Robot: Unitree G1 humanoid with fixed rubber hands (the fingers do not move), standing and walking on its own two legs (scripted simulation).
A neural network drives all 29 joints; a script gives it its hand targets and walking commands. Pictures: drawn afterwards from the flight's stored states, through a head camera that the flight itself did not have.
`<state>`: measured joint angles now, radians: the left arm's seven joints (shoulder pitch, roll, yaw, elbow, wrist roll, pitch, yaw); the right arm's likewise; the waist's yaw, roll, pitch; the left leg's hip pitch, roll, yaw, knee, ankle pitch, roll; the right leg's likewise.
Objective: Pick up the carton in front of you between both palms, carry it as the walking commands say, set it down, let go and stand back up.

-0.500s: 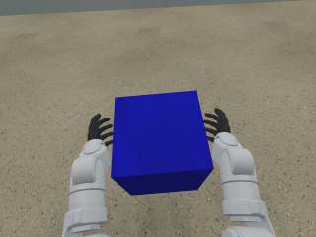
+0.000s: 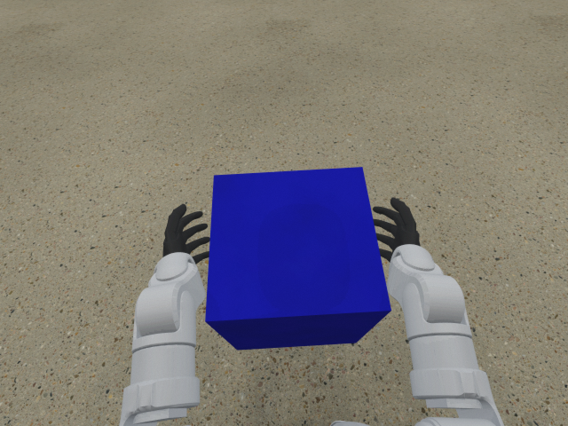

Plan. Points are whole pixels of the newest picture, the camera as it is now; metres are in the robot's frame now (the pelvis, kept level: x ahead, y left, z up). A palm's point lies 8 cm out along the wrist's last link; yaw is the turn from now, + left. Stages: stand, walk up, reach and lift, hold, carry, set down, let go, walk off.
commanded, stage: carry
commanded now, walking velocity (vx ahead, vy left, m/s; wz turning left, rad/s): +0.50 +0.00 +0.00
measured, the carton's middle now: (292, 268) +0.34 +0.00 +0.01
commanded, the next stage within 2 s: none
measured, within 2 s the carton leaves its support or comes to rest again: neither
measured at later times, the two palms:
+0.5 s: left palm (198, 109) +0.70 +0.17 +0.08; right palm (346, 107) +0.67 -0.14 +0.08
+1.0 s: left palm (229, 63) +0.90 +0.12 +0.08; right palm (347, 58) +0.91 -0.18 +0.07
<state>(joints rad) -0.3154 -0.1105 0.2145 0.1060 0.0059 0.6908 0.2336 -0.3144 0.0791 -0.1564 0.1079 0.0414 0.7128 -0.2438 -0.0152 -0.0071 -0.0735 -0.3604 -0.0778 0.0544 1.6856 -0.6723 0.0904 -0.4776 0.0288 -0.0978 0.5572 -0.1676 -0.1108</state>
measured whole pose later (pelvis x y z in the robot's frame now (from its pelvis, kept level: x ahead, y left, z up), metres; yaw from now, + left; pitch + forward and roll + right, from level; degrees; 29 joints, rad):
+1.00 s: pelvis +0.69 -0.04 +0.01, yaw +2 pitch +3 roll -1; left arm 0.11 -0.14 0.04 -0.41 0.01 1.09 0.15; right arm 0.12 0.14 -0.05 -0.45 -0.01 1.12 -0.15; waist 0.02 0.03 -0.14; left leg -0.33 0.07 0.05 1.14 -0.39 0.01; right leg -0.39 -0.03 -0.25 0.48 -0.15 -0.09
